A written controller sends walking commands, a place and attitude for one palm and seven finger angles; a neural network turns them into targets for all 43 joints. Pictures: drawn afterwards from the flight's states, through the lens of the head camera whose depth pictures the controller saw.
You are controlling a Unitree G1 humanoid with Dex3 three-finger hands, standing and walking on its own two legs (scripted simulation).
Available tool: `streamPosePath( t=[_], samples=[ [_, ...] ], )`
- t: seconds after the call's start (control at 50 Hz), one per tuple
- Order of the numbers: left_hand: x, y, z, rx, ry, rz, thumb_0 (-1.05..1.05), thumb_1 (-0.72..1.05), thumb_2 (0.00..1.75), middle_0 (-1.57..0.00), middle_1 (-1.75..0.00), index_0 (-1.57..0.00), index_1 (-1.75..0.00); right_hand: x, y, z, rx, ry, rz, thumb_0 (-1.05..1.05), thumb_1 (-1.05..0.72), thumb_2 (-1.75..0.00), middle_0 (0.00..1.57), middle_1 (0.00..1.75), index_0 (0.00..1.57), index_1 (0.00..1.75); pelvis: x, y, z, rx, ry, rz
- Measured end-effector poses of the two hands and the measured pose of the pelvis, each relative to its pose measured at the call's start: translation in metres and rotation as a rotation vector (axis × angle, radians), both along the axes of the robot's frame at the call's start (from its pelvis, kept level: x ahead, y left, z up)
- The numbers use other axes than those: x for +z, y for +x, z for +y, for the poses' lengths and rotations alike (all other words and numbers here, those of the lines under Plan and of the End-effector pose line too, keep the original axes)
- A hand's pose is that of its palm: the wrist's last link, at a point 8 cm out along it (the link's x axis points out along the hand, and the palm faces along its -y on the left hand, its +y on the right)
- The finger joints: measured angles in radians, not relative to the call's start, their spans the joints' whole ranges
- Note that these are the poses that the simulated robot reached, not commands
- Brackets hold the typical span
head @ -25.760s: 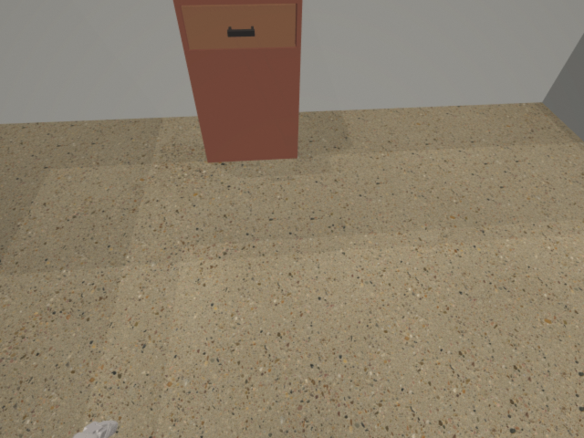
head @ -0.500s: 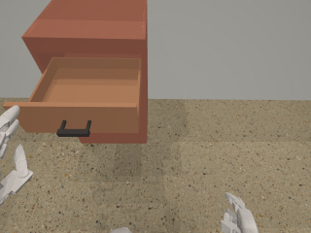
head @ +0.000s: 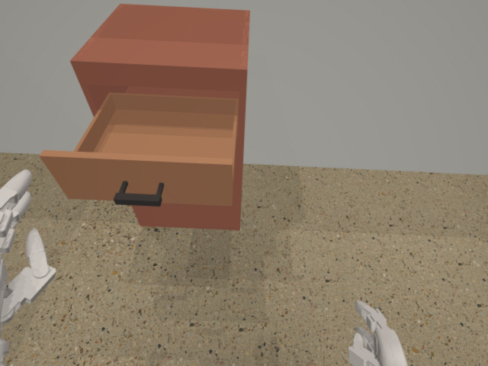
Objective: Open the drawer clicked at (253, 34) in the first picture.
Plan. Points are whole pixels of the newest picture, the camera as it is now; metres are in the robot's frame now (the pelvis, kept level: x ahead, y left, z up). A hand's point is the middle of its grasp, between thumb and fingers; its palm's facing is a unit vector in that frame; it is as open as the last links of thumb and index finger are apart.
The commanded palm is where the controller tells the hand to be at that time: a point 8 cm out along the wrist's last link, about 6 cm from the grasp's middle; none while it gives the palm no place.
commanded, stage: stop stepping back and stand still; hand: left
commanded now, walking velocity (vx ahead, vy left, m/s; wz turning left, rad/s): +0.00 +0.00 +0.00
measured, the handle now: (140, 192) +0.50 +0.28 -0.09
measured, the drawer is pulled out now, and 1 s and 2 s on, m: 0.30 0.30 0.30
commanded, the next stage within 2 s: let the arm hang, fingers relaxed in 0.12 s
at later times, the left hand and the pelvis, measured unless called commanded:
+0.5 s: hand out of the picture +0.06 +0.18 -0.17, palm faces -0.04 -0.98 -0.18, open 7.3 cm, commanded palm none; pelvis +0.00 +0.00 +0.00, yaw +0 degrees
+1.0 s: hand out of the picture -0.02 +0.16 -0.17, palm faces +0.02 -0.98 -0.22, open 7.3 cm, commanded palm none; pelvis +0.00 -0.01 +0.00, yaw -1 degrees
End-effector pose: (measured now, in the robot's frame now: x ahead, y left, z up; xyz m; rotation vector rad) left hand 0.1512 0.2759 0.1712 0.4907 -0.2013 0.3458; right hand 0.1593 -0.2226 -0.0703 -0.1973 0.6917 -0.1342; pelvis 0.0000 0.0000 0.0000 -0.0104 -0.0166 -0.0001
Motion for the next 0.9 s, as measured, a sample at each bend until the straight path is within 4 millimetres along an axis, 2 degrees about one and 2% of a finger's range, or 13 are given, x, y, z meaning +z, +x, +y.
streamPosePath(
  t=[0.1, 0.2, 0.24, 0.28, 0.32, 0.36, 0.42, 0.46, 0.5, 0.6, 0.7, 0.8, 0.9],
  samples=[
    [0.003, 0.004, 0.001, -0.019, 0.006, -0.002, 0.01, 0.89, 0.90, -0.21, -0.30, -0.21, -0.31, 0.002, 0.006, 0.012, 0.022, 0.017, -0.005, 0.01, -0.90, -0.90, 0.20, 0.30, 0.21, 0.30, 0.001, 0.001, 0.002, 0.000, 0.000, 0.001],
    [0.004, 0.008, 0.003, -0.032, 0.010, 0.004, 0.01, 0.89, 0.90, -0.21, -0.30, -0.21, -0.31, 0.002, 0.009, 0.013, 0.023, 0.012, 0.007, 0.01, -0.90, -0.90, 0.20, 0.30, 0.21, 0.30, 0.002, 0.003, 0.005, 0.001, -0.001, 0.005],
    [-0.005, 0.012, 0.005, -0.042, 0.025, 0.031, 0.01, 0.89, 0.90, -0.21, -0.30, -0.21, -0.31, -0.002, 0.010, 0.010, 0.037, 0.013, 0.013, 0.01, -0.90, -0.90, 0.20, 0.30, 0.21, 0.30, 0.001, 0.004, 0.006, 0.008, -0.003, 0.017],
    [-0.049, 0.025, 0.014, -0.032, -0.009, 0.198, 0.01, 0.89, 0.90, -0.20, -0.30, -0.21, -0.31, -0.017, 0.008, 0.004, 0.065, 0.015, 0.065, 0.01, -0.90, -0.90, 0.20, 0.30, 0.21, 0.30, -0.002, 0.003, 0.009, 0.019, 0.000, 0.030],
    [-0.114, 0.030, 0.022, 0.023, -0.111, 0.445, 0.00, 0.89, 0.90, -0.20, -0.30, -0.21, -0.30, -0.032, 0.001, -0.004, 0.060, 0.013, 0.140, 0.01, -0.90, -0.90, 0.20, 0.30, 0.21, 0.30, -0.005, 0.001, 0.011, 0.022, 0.006, 0.032],
    [-0.180, 0.020, 0.020, 0.080, -0.218, 0.705, 0.00, 0.90, 0.90, -0.20, -0.30, -0.20, -0.30, -0.042, -0.012, -0.011, 0.037, 0.008, 0.203, 0.01, -0.90, -0.90, 0.20, 0.30, 0.21, 0.30, -0.007, 0.000, 0.011, 0.017, 0.010, 0.023],
    [-0.257, -0.021, -0.003, 0.111, -0.344, 1.056, 0.01, 0.91, 0.90, -0.19, -0.30, -0.20, -0.30, -0.048, -0.041, -0.020, -0.013, -0.004, 0.295, 0.01, -0.90, -0.90, 0.20, 0.30, 0.21, 0.30, -0.007, -0.001, 0.008, 0.003, 0.015, 0.001],
    [-0.290, -0.056, -0.027, 0.103, -0.410, 1.244, 0.01, 0.91, 0.90, -0.19, -0.30, -0.20, -0.30, -0.051, -0.065, -0.025, -0.046, -0.014, 0.370, 0.01, -0.90, -0.90, 0.20, 0.30, 0.21, 0.30, -0.005, -0.002, 0.006, -0.005, 0.015, -0.009],
    [-0.310, -0.092, -0.048, 0.101, -0.474, 1.386, 0.01, 0.91, 0.90, -0.19, -0.30, -0.20, -0.30, -0.054, -0.092, -0.028, -0.072, -0.021, 0.459, 0.01, -0.91, -0.90, 0.20, 0.30, 0.20, 0.30, -0.003, -0.002, 0.004, -0.008, 0.012, -0.012],
    [-0.319, -0.161, -0.049, 0.217, -0.531, 1.562, 0.00, 0.99, 0.90, -0.20, -0.30, -0.21, -0.30, -0.060, -0.157, -0.025, -0.104, -0.014, 0.692, 0.01, -0.91, -0.90, 0.20, 0.30, 0.20, 0.30, 0.001, -0.002, -0.002, 0.000, 0.005, -0.007],
    [-0.311, -0.206, -0.047, 0.304, -0.535, 1.674, 0.00, 0.95, 0.90, -0.20, -0.30, -0.21, -0.30, -0.066, -0.199, -0.012, -0.130, 0.034, 0.826, 0.01, -0.91, -0.90, 0.20, 0.30, 0.20, 0.30, 0.002, 0.000, -0.004, 0.002, 0.005, -0.008],
    [-0.305, -0.219, -0.048, 0.343, -0.522, 1.706, 0.00, 0.93, 0.90, -0.20, -0.30, -0.20, -0.30, -0.073, -0.216, 0.004, -0.140, 0.092, 0.862, 0.01, -0.91, -0.90, 0.20, 0.30, 0.20, 0.30, 0.002, 0.000, -0.006, -0.002, 0.008, -0.012],
    [-0.305, -0.205, -0.055, 0.328, -0.515, 1.666, 0.00, 0.91, 0.90, -0.20, -0.30, -0.20, -0.30, -0.080, -0.214, 0.017, -0.139, 0.142, 0.842, 0.00, -0.91, -0.90, 0.20, 0.30, 0.20, 0.30, 0.002, -0.001, -0.008, -0.007, 0.012, -0.014]
  ],
)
